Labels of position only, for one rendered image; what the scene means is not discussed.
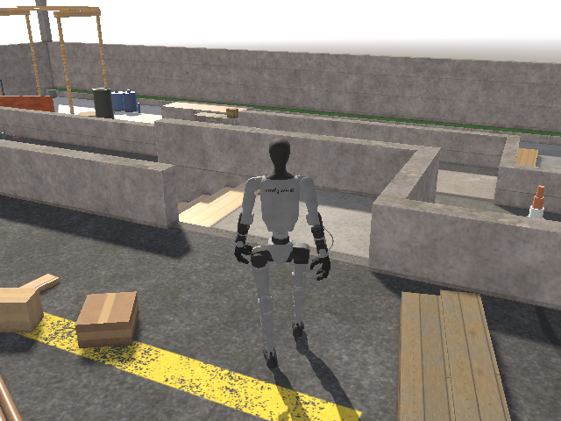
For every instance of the left robot forearm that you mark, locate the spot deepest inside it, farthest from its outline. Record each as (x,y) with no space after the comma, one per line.
(242,232)

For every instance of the robot left hand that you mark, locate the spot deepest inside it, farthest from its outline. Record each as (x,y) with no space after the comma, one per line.
(243,250)

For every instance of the left robot upper arm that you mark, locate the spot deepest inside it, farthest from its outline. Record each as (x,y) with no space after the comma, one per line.
(251,186)

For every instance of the right robot upper arm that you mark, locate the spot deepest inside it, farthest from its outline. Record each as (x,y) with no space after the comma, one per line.
(307,184)

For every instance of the right robot forearm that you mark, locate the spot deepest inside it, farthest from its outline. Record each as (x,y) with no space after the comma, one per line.
(319,238)

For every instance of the right robot shin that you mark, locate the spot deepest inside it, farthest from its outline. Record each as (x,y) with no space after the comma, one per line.
(299,299)

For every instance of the robot right hand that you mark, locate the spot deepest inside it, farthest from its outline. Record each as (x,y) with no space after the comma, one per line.
(324,269)

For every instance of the left robot foot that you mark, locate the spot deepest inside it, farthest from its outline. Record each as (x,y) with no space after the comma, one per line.
(271,360)

